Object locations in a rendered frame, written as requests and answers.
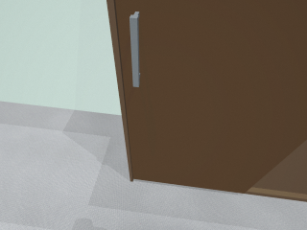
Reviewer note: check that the wardrobe door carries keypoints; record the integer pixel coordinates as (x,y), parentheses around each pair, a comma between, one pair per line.
(290,175)
(222,96)

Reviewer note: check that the handle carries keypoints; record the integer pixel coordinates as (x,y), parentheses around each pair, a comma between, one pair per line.
(134,47)

